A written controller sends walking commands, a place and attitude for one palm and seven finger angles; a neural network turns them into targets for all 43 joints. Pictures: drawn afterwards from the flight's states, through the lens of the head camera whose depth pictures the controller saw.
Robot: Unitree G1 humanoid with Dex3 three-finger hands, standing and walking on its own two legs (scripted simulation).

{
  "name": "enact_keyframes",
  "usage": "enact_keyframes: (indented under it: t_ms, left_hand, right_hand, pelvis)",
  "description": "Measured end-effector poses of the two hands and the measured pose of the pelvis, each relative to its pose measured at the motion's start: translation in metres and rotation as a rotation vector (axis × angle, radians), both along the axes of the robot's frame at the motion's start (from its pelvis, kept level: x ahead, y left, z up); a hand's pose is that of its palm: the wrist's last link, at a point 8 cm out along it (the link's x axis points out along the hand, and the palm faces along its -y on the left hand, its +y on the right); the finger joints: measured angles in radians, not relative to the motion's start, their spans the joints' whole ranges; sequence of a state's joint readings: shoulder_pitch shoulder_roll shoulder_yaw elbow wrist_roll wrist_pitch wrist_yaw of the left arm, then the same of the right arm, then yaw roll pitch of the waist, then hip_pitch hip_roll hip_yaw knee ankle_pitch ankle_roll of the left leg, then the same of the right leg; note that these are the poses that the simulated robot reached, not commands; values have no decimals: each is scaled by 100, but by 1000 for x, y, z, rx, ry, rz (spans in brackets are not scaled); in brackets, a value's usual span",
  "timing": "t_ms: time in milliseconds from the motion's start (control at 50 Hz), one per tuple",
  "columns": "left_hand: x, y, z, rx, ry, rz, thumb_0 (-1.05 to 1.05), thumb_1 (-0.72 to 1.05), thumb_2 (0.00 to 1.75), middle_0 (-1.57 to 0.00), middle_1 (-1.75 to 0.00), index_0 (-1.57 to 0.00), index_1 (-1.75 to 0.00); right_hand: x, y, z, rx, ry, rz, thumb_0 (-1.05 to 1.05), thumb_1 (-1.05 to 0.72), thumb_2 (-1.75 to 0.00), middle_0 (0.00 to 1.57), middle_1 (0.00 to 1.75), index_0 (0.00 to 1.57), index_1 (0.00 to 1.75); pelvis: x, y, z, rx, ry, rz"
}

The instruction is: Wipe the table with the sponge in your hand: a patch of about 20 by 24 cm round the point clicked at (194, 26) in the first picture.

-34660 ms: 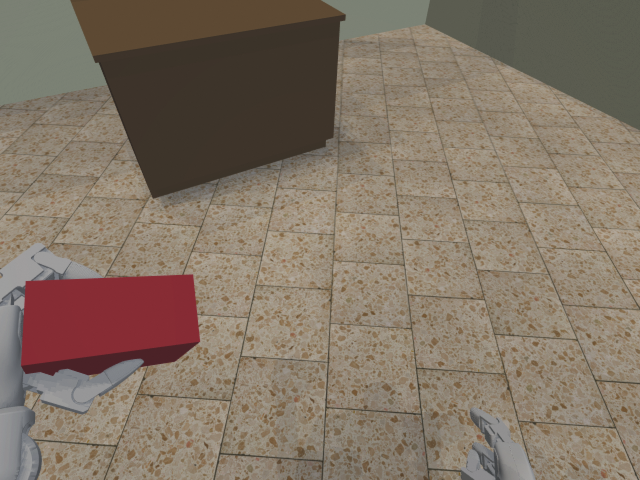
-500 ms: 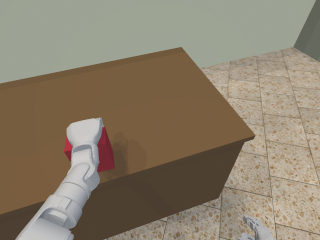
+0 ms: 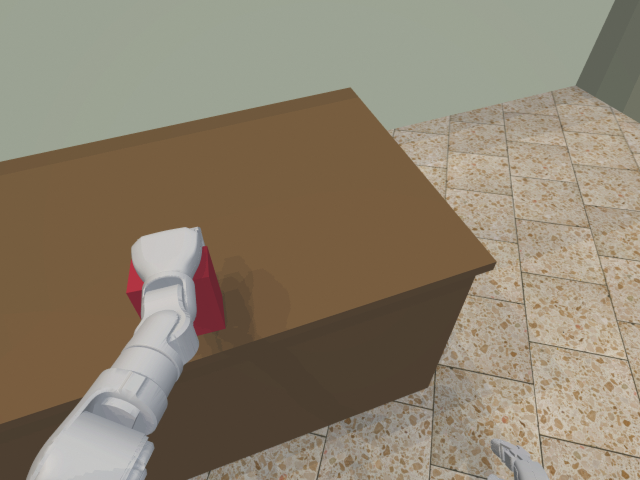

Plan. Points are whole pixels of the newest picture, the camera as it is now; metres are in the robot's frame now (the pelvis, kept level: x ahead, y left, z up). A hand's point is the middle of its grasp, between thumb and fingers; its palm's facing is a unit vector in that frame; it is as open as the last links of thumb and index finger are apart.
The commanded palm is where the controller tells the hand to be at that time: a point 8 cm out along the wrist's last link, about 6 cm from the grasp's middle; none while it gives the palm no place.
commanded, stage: wipe forward along the third lane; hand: left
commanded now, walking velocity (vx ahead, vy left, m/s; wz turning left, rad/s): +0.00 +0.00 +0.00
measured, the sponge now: (184, 305) +0.36 +0.25 -0.02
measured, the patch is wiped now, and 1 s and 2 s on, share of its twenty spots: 0.95 1.00 1.00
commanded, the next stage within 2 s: wipe back along the third lane in 1.44 s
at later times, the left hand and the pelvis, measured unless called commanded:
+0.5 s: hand (184, 252) +0.42 +0.25 +0.03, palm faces -0.11 +0.04 -0.99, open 10.0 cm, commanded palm +0.41 +0.25 +0.05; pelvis -0.03 -0.02 -0.01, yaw -1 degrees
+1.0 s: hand (175, 226) +0.47 +0.28 +0.03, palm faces -0.14 +0.03 -0.99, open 10.0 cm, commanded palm +0.46 +0.28 +0.06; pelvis -0.02 +0.00 -0.02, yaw -3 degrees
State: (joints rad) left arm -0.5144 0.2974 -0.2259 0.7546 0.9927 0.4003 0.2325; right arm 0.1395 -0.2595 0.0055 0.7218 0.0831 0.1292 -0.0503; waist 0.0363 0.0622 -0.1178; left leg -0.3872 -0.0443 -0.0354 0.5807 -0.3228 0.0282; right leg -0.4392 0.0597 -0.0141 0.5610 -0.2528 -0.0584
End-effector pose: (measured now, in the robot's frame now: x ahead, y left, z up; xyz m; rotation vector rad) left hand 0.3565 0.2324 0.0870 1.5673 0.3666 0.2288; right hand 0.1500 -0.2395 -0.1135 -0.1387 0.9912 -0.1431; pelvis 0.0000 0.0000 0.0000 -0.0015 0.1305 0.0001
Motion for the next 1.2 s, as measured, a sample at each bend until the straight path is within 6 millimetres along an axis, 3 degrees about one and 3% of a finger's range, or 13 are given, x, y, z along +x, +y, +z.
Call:
enact_keyframes:
  t_ms: [260,540,700,860,1200]
  left_hand:
    - [17,-1,0,23,3,-18,0,-52,109,-74,-133,-76,-135]
    - [54,8,2,40,23,14,0,-53,109,-74,-132,-77,-135]
    - [71,15,2,41,41,6,0,-53,109,-75,-133,-77,-135]
    - [89,29,3,29,36,21,0,-53,110,-75,-133,-77,-136]
    - [127,53,2,33,55,7,0,-54,110,-75,-133,-77,-136]
  right_hand:
    - [-37,-16,-11,-19,62,-32,1,-90,-89,20,30,20,30]
    - [-117,-44,-24,-68,200,-134,0,-90,-89,20,30,20,30]
    - [-152,-48,-25,-83,270,-179,0,-90,-89,20,30,20,30]
    - [-160,-40,-23,-83,289,-192,0,-90,-89,20,30,20,30]
    - [-145,-11,-21,-97,315,-175,0,-90,-89,20,30,20,30]
  pelvis:
    - [-13,-9,-5,5,40,-1]
    - [-26,-16,-13,4,113,-21]
    - [-25,-14,-16,-2,146,-34]
    - [-22,-8,-18,-10,177,-40]
    - [-5,17,-21,-31,230,-34]
